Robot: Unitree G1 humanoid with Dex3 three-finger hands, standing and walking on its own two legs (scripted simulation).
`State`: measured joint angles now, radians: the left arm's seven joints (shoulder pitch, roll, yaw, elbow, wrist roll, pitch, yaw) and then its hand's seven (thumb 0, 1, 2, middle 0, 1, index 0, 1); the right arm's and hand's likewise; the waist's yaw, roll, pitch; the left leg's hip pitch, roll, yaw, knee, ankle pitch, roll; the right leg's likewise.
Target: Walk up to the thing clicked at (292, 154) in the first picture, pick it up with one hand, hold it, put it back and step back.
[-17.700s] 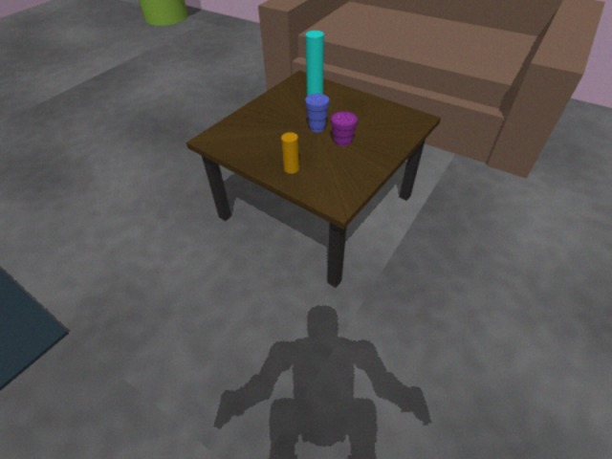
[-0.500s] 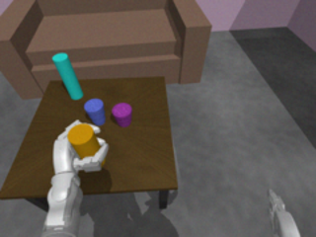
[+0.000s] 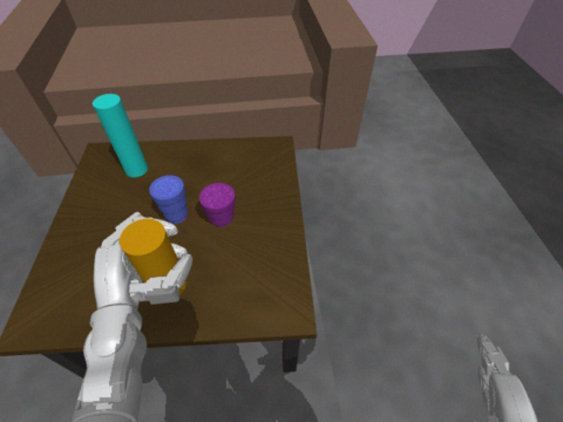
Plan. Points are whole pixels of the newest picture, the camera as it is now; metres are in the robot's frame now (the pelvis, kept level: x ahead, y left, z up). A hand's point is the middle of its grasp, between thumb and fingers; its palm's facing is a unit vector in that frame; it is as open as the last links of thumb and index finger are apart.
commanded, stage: hold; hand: left
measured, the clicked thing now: (156, 263) +0.33 +0.18 +0.06
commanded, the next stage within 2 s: crouch in 0.26 s
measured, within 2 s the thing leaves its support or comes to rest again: neither
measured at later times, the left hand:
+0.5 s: hand (164, 264) +0.33 +0.17 +0.06, palm faces +0.17 -0.99 +0.01, open 7.4 cm
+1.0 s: hand (175, 265) +0.39 +0.19 -0.05, palm faces +0.20 -0.98 +0.01, open 7.4 cm
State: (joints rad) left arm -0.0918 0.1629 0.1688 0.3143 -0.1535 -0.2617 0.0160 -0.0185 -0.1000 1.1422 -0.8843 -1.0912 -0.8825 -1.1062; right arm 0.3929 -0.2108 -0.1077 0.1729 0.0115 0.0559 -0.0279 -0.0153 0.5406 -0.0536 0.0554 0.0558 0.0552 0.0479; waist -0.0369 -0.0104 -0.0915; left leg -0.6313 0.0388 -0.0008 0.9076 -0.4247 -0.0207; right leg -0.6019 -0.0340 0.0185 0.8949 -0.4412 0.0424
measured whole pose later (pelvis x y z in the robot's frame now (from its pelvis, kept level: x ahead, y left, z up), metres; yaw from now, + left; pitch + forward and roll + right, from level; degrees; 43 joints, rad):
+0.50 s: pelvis +0.00 +0.00 +0.00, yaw +0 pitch +8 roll +0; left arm -0.10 0.17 0.18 0.33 -0.16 -0.28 0.00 -0.02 -0.10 1.14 -0.88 -1.09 -0.88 -1.11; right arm 0.38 -0.21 -0.11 0.18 0.01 0.06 -0.03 -0.02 0.53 -0.06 0.06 0.06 0.06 0.05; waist -0.04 -0.01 -0.09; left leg -0.63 0.04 0.00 0.91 -0.42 -0.02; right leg -0.61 -0.03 0.02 0.90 -0.44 0.04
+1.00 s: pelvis -0.02 +0.00 -0.05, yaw +0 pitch +19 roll -2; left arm -0.46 0.31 0.35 0.89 -0.10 -0.56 -0.01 -0.02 -0.11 1.15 -0.89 -1.09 -0.89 -1.11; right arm 0.43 -0.24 -0.08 -0.06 -0.05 0.02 0.04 -0.02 0.53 -0.05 0.06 0.06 0.06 0.05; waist -0.16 -0.05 -0.11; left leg -1.04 0.05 -0.04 1.19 -0.49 -0.03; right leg -0.99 -0.02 0.00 1.16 -0.50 0.04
